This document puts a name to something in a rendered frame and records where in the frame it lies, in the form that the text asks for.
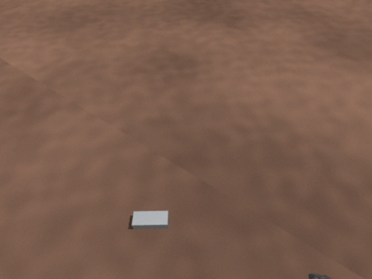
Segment carton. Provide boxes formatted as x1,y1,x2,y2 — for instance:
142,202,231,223
132,211,169,229

